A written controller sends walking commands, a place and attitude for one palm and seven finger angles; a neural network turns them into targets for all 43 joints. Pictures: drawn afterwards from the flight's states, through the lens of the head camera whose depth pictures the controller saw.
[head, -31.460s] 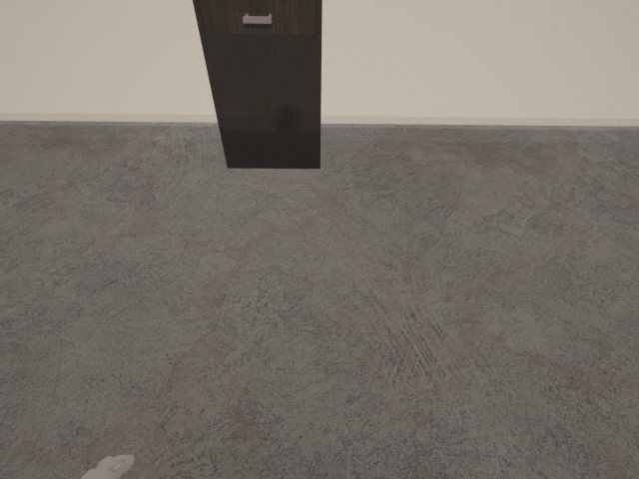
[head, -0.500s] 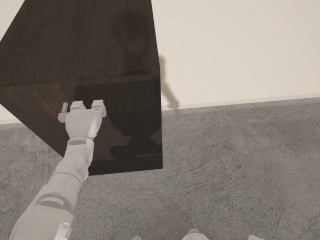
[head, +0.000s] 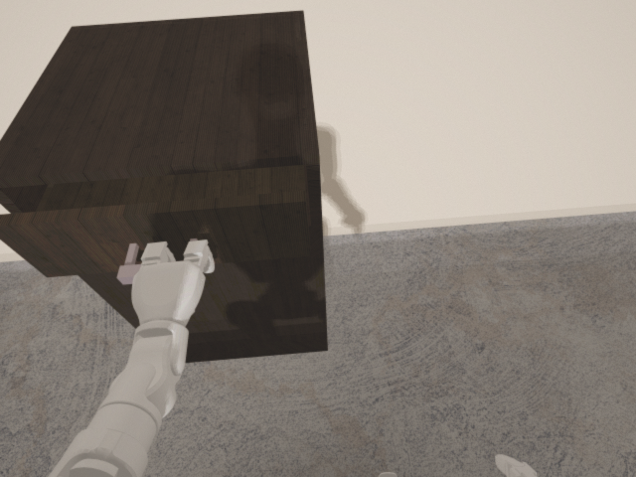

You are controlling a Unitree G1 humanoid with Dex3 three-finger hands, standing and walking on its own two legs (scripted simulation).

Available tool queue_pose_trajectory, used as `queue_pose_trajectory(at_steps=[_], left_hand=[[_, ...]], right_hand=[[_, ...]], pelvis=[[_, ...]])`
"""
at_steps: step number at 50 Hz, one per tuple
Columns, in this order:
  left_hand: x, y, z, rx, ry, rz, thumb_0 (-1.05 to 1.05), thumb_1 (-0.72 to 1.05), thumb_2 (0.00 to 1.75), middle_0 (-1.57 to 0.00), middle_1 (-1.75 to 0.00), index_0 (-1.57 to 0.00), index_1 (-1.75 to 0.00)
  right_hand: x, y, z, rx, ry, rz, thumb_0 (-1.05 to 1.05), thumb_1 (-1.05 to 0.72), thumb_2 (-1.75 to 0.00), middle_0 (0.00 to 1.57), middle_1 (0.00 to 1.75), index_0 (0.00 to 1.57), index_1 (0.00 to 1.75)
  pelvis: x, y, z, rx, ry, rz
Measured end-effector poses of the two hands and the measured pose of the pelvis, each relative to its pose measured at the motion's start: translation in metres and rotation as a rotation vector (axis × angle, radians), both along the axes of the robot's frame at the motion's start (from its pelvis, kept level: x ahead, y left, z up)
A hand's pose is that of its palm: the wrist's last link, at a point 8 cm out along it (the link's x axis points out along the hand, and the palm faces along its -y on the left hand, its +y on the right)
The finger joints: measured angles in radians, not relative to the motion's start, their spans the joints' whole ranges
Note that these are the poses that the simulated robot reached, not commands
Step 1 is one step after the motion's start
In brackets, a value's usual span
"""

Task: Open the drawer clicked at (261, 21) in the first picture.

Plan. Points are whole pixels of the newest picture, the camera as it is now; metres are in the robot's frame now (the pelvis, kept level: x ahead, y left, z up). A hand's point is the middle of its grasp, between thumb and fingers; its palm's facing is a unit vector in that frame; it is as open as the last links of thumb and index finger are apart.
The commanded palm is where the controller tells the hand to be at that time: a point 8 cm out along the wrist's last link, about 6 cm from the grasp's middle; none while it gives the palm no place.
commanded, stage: pull the drawer open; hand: left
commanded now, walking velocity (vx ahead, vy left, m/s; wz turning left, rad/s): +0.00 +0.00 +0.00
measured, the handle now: (161, 260) +0.41 +0.25 +0.00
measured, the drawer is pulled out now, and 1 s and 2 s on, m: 0.07 0.19 0.30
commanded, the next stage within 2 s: none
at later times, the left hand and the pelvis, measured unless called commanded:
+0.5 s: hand (180, 341) +0.29 +0.20 -0.03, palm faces +0.00 -0.06 -1.00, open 5.5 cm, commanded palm +0.25 +0.22 +0.02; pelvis +0.00 -0.01 +0.00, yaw +0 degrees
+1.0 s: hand (173, 395) +0.23 +0.20 -0.03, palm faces +0.00 -0.08 -1.00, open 5.5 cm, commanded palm +0.19 +0.21 +0.02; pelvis -0.01 -0.01 +0.00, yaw -1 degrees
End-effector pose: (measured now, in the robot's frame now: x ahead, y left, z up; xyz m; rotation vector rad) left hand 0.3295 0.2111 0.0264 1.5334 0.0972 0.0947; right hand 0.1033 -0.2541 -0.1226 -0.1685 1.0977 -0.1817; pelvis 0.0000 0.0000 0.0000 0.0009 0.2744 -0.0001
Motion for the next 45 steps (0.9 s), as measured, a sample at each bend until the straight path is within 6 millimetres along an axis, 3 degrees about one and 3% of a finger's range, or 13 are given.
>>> queue_pose_trajectory(at_steps=[13, 35, 45], left_hand=[[-0.025, -0.003, 0.002, -0.014, 0.016, 0.018, 0.02, 0.74, 0.82, -0.27, -1.31, -0.40, -1.33], [-0.075, -0.009, 0.002, -0.025, 0.011, 0.027, 0.02, 0.73, 0.82, -0.27, -1.31, -0.41, -1.34], [-0.107, -0.012, 0.002, -0.043, 0.010, 0.031, 0.02, 0.73, 0.81, -0.27, -1.31, -0.42, -1.34]], right_hand=[[0.043, 0.007, 0.016, 0.009, -0.136, 0.036, 0.01, -0.91, -0.90, 0.20, 0.30, 0.20, 0.30], [0.051, 0.012, 0.019, 0.031, -0.175, 0.062, 0.01, -0.91, -0.90, 0.20, 0.30, 0.20, 0.30], [0.061, 0.011, 0.025, 0.033, -0.219, 0.084, 0.01, -0.91, -0.90, 0.20, 0.30, 0.20, 0.30]], pelvis=[[0.001, -0.003, 0.003, 0.006, -0.031, -0.005], [-0.003, -0.007, 0.004, 0.014, -0.070, -0.015], [-0.004, -0.009, 0.004, 0.018, -0.086, -0.021]])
